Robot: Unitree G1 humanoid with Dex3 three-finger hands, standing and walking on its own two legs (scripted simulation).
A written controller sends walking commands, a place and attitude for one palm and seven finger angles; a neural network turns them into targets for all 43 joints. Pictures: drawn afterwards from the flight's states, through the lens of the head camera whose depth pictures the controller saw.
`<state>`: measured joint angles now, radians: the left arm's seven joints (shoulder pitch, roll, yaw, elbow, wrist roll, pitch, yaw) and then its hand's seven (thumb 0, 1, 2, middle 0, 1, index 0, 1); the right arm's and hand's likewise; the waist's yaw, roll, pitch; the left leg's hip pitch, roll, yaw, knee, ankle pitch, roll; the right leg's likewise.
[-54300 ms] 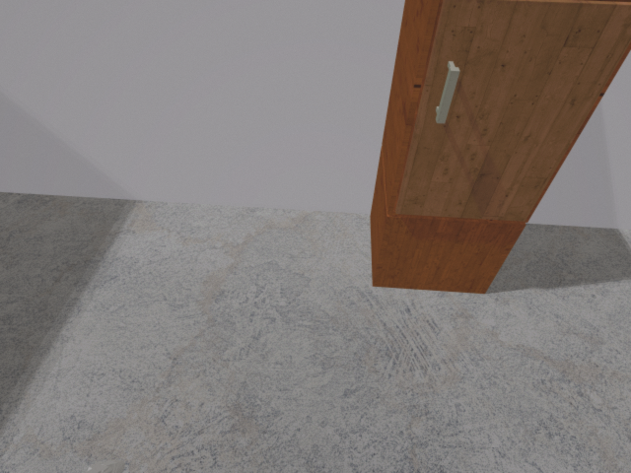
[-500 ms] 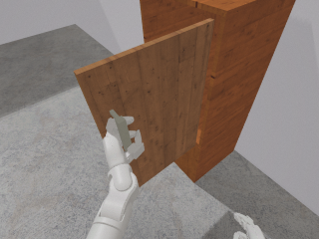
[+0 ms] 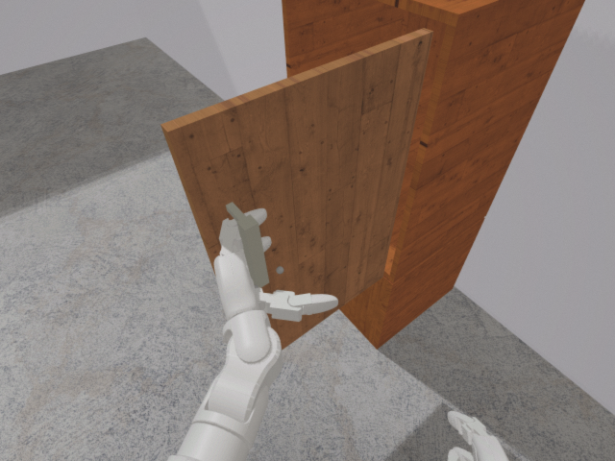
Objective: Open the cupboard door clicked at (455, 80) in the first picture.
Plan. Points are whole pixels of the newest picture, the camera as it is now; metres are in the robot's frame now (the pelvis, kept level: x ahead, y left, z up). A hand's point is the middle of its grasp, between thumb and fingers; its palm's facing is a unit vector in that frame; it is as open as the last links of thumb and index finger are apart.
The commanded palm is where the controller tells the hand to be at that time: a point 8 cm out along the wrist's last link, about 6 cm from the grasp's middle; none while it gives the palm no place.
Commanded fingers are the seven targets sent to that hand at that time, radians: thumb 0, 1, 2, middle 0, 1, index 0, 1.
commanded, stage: open thumb and fingers to let go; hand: left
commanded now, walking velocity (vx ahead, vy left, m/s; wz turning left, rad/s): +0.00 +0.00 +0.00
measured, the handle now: (247, 246) +0.37 +0.11 +0.10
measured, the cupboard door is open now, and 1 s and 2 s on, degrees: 91 93 92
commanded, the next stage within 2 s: slide the hand sideways off the handle in 0.12 s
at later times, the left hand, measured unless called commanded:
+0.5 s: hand (280, 297) +0.29 +0.05 +0.09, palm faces -0.17 -0.99 +0.00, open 16.1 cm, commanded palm +0.28 +0.10 +0.09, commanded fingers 0.00 -0.50 0.30 -0.15 -0.30 -0.15 -0.30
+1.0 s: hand (251, 318) +0.27 +0.09 +0.09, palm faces -0.09 -1.00 -0.01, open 16.1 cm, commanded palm +0.24 +0.15 +0.09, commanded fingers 0.00 -0.50 0.30 -0.15 -0.30 -0.15 -0.30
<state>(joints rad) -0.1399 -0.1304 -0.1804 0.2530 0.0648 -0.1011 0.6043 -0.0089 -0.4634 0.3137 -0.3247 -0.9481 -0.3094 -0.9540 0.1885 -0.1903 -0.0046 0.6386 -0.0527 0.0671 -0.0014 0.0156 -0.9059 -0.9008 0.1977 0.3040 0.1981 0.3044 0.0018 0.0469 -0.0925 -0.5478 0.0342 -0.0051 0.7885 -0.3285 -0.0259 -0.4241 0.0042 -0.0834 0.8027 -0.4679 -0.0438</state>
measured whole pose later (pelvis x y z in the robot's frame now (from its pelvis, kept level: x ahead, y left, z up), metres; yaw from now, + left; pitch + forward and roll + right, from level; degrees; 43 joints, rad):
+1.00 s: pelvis +0.00 +0.00 +0.01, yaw -2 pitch +3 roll +0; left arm 0.17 0.10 -0.11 0.01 -0.12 -0.19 0.00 -0.01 -0.50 0.30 -0.22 -0.33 -0.21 -0.33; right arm 0.22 -0.22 0.03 0.54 0.01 -0.02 -0.02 0.02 -0.91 -0.90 0.20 0.30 0.20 0.30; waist 0.00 0.04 -0.06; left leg -0.48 0.04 0.03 0.73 -0.31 -0.02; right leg -0.37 0.01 -0.05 0.75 -0.44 -0.04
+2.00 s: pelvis +0.00 +0.01 +0.01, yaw +0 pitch +2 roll -1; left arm 0.43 0.23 0.12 -0.29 -0.28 -0.10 -0.21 -0.01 -0.49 0.30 -0.16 -0.30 -0.16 -0.30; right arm 0.25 -0.24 0.05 0.54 0.04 -0.18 -0.08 0.02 -0.90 -0.90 0.20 0.30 0.20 0.30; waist 0.03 0.07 -0.08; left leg -0.47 0.03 0.00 0.76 -0.33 -0.01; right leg -0.33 0.01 -0.08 0.74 -0.44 -0.02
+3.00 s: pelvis +0.03 +0.02 +0.04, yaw -2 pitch -3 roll +0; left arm 0.46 0.33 0.32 -0.34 -0.06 -0.07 0.11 0.01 0.87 0.88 -0.21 -0.30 -0.21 -0.30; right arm 0.18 -0.23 0.02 0.64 0.00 -0.07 -0.09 0.02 -0.90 -0.90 0.20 0.30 0.20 0.30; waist 0.07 0.06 0.01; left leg -0.14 0.03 0.05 0.41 -0.21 0.00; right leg -0.01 0.01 -0.03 0.36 -0.29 -0.01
